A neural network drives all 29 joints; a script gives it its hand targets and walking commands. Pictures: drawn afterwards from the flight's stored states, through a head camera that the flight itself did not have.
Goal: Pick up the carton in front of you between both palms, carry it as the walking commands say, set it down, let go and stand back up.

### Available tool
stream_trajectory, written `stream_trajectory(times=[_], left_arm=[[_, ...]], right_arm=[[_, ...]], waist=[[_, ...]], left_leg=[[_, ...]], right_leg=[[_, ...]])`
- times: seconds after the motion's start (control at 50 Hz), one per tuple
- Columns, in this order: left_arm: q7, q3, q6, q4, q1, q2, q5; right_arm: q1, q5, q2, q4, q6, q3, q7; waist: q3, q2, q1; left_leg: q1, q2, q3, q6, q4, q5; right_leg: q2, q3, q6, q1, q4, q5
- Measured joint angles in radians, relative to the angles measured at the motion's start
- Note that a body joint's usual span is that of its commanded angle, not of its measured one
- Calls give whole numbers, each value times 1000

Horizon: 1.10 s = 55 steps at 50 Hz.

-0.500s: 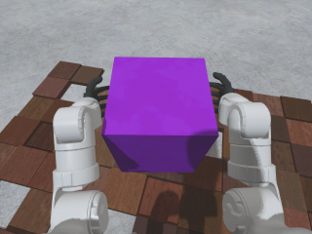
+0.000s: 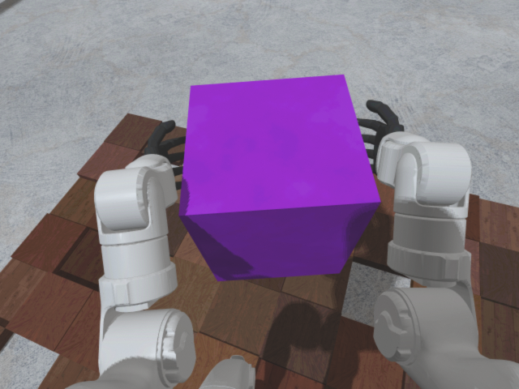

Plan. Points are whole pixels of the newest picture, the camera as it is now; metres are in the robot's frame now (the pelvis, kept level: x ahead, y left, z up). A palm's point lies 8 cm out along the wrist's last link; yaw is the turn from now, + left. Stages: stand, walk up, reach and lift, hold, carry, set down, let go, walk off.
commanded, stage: carry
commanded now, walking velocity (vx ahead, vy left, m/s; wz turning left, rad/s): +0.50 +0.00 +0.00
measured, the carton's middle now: (273, 189) +0.40 +0.02 +0.07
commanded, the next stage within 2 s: none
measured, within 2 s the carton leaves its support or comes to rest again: neither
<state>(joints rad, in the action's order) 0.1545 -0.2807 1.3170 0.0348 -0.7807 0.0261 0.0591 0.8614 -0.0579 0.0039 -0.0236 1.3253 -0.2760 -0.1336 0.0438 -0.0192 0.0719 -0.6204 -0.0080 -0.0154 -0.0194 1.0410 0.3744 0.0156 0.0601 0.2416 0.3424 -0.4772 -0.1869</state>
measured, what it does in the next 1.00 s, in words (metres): walks ahead: left foot, then right foot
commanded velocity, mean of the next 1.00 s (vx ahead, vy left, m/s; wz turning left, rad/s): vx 0.50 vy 0.00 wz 0.00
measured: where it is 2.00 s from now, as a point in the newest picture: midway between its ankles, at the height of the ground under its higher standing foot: (266, 171)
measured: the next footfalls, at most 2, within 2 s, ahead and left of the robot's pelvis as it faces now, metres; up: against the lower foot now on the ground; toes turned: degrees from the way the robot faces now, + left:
left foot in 0.18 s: +0.29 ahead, +0.13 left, +0.01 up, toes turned +2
right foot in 0.64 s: +0.58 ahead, -0.03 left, +0.01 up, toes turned -5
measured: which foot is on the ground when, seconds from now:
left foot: up 0.00-0.16, down 0.18-0.66, up 0.68-1.00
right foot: down 0.00-0.18, up 0.20-0.62, down 0.64-1.00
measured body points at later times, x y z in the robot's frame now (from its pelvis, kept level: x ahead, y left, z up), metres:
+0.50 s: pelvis +0.30 +0.07 +0.01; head +0.33 +0.08 +0.46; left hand +0.69 +0.19 +0.12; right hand +0.66 -0.11 +0.12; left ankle +0.25 +0.12 -0.73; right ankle +0.39 -0.06 -0.68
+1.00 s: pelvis +0.59 +0.07 +0.00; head +0.62 +0.07 +0.45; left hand +0.96 +0.25 +0.15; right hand +0.99 -0.05 +0.16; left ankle +0.68 +0.18 -0.72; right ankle +0.54 -0.03 -0.74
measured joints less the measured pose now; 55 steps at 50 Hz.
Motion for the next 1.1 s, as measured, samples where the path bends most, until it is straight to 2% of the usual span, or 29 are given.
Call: stream_trajectory(times=[0.04,0.1,0.14,0.18,0.2,0.24,0.26,0.3,0.4,0.46,0.5,0.58,0.64,0.66,0.68,0.72,0.74,0.78,0.82,0.88,0.96,1.04,1.06,1.1], left_arm=[[2,-7,-4,16,-11,0,-8],[1,-4,-8,-1,-27,-4,-13],[0,6,-6,-36,-37,-11,-12],[-2,13,0,-81,-48,-30,-13],[-6,14,0,-106,-55,-45,-15],[-28,10,4,-152,-53,-64,-26],[-30,11,5,-173,-46,-65,-22],[-31,11,7,-205,-31,-53,-7],[-33,23,-10,-202,15,-20,26],[-33,25,-30,-172,48,-6,36],[-34,26,-41,-148,68,0,38],[-34,32,-58,-103,98,-2,33],[-33,43,-56,-75,94,-7,27],[-31,49,-61,-71,87,-4,27],[-30,56,-69,-72,70,-2,29],[-21,70,-67,-80,36,-1,23],[-11,74,-58,-68,35,-2,17],[0,71,-34,-26,41,-4,-2],[9,62,-14,10,36,-5,-18],[12,45,-2,21,16,-7,-26],[10,35,1,-39,-14,-12,-25],[-1,42,-1,-144,-40,-33,-20],[-7,44,-7,-172,-45,-47,-21],[-19,42,-19,-227,-38,-66,-24]], right_arm=[[0,-12,-12,39,3,-11,1],[-9,-29,-21,58,6,-20,7],[-13,-38,-17,40,9,-21,13],[-5,-46,-16,-11,3,-18,18],[0,-53,-21,-42,-8,-14,20],[2,-62,-28,-108,-26,-4,23],[-11,-62,-30,-128,-30,1,23],[-50,-54,-29,-146,-32,10,24],[-127,-18,-18,-139,-60,30,22],[-156,-1,-16,-126,-89,42,18],[-167,7,-16,-117,-104,50,15],[-169,15,-17,-104,-127,63,12],[-158,25,-5,-80,-120,74,7],[-148,33,9,-70,-115,76,6],[-133,43,25,-62,-112,71,5],[-114,57,45,-45,-97,53,6],[-107,58,45,-34,-85,50,4],[-95,52,35,-1,-55,36,3],[-79,40,22,33,-30,21,2],[-59,17,5,54,-11,1,6],[-47,-17,-4,21,-4,-12,19],[-34,-42,-1,-68,-8,-13,29],[-32,-49,-8,-98,-22,-10,30],[-40,-68,-23,-154,-43,3,30]], waist=[[-4,-1,13],[-30,-1,20],[-55,3,15],[-75,23,-9],[-74,51,-28],[-76,60,-58],[-77,57,-73],[-78,48,-97],[-65,25,-139],[-63,19,-155],[-65,19,-159],[-76,29,-157],[-86,35,-146],[-84,16,-131],[-71,-10,-114],[-46,-9,-81],[-36,-2,-66],[-21,0,-43],[-13,6,-23],[-22,16,3],[-62,25,20],[-119,28,5],[-127,46,-8],[-135,53,-38]], left_leg=[[-51,6,1,2,-43,-50],[-60,16,3,6,-210,-163],[-12,17,-14,5,-374,-250],[59,-1,-58,-8,-478,-322],[65,-22,-81,-42,-451,-343],[84,-36,-91,-97,-413,-319],[104,-40,-89,-109,-416,-296],[152,-43,-83,-117,-449,-270],[264,-49,-69,-123,-531,-230],[330,-51,-63,-127,-572,-201],[375,-52,-59,-122,-593,-176],[462,-58,-56,-106,-599,-97],[511,-61,-57,-83,-522,6],[498,-45,-59,-71,-446,44],[446,-27,-37,-45,-299,36],[306,-36,5,-14,28,69],[253,-36,10,-13,116,63],[159,-20,17,-15,168,46],[82,0,20,-14,125,45],[11,24,14,-8,-36,53],[9,32,-14,-5,-293,-71],[119,14,-73,-30,-524,-246],[117,2,-84,-40,-487,-246],[124,-7,-88,-53,-425,-175]], right_leg=[[1,0,31,-35,4,-22],[3,-4,28,-99,-4,-85],[-1,-5,25,-148,-26,-140],[-28,2,24,-166,-127,-195],[-46,-21,-23,-135,-243,-190],[-24,-66,-108,-29,-522,-213],[-12,-69,-135,22,-622,-216],[-4,-57,-172,112,-719,-193],[-25,-41,-215,280,-651,-150],[-41,-35,-227,328,-505,-120],[-46,-26,-227,336,-395,-52],[-35,2,-214,295,-178,114],[-10,44,-185,190,10,226],[2,60,-203,161,23,171],[20,74,-205,163,-6,130],[26,78,-158,163,-49,94],[25,75,-143,150,-50,100],[25,71,-147,118,-43,60],[20,65,-150,85,-26,27],[7,55,-155,42,-12,-15],[-14,43,-187,-25,-22,-96],[-33,37,-234,-81,-123,-237],[-48,23,-234,-62,-207,-264],[-34,-24,-223,21,-445,-319]])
